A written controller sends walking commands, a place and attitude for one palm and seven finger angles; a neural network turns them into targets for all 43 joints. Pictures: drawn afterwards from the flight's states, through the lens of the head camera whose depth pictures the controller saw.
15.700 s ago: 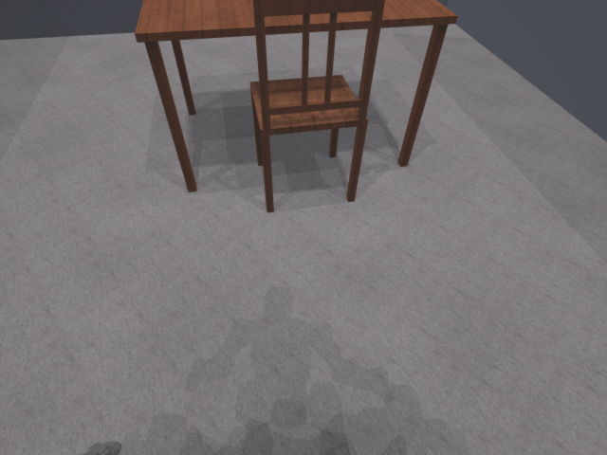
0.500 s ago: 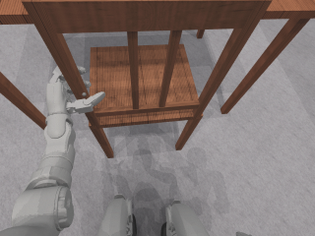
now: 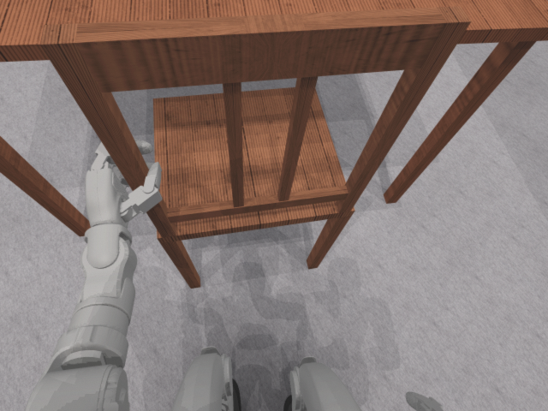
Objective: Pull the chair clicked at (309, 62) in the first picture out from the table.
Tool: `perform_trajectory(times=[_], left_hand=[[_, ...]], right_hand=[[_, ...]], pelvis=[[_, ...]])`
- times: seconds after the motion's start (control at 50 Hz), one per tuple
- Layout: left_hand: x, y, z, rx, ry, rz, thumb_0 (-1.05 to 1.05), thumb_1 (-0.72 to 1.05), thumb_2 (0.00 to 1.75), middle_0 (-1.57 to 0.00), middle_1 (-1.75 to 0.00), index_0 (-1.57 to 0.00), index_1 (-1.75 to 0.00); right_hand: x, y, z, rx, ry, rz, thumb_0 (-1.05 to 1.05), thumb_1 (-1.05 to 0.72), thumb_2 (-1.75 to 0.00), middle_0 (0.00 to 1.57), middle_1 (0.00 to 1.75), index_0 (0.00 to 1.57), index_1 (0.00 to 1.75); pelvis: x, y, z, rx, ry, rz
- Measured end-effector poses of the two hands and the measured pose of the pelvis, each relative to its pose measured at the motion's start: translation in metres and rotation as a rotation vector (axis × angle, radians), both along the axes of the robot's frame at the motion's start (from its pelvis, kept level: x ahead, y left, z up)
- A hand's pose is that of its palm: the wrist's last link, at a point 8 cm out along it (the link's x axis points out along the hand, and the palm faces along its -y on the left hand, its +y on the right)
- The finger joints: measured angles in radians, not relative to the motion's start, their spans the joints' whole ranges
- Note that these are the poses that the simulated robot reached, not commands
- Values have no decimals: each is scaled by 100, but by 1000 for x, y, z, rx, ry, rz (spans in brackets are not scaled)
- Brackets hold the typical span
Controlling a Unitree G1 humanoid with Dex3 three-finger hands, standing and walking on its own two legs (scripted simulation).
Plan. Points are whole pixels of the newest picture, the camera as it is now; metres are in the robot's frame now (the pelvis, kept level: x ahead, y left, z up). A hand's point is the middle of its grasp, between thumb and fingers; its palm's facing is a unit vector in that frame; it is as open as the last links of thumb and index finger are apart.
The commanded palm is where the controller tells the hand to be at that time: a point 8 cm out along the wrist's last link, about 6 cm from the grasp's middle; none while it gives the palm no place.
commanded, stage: hook a spindle and tug to test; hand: left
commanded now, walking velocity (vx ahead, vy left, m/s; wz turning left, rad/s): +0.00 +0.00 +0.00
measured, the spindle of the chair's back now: (235, 156) +0.48 +0.05 +0.03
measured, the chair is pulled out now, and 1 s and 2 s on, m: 0.01 0.06 0.12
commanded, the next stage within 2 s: step backward, pulling the chair out in 0.32 s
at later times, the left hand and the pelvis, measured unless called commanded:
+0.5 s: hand (149, 200) +0.41 +0.17 +0.02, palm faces +0.16 -0.98 -0.08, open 6.1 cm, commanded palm +0.37 +0.21 +0.02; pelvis +0.00 -0.01 +0.01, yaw +2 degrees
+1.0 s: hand (158, 228) +0.36 +0.15 +0.03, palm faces +0.09 -0.99 -0.14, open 6.0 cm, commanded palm +0.34 +0.20 +0.04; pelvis -0.02 +0.00 +0.10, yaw +0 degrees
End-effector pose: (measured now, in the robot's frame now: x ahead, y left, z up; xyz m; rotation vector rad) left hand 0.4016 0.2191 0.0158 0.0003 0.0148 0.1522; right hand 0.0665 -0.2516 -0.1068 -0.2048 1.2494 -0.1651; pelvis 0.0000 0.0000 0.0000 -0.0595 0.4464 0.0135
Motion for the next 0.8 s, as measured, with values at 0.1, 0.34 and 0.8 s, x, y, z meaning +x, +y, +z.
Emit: perform_trajectory(times=[0.1,0.34,0.8], left_hand=[[-12,-1,0,3,-5,2,2,64,72,-40,-143,-40,-144],[-22,-2,0,6,-4,3,2,63,72,-40,-142,-40,-144],[-34,-13,36,81,482,-31,13,61,70,-29,-116,-48,-145]], right_hand=[[12,1,1,4,-20,25,1,-91,-90,20,30,21,30],[36,-2,-1,-3,-79,62,1,-91,-90,20,30,21,30],[-2,-9,96,-117,-23,-86,1,-90,-90,20,30,21,30]], pelvis=[[3,0,2,2,-6,5],[1,-4,-1,5,-17,16],[8,7,94,23,-245,3]])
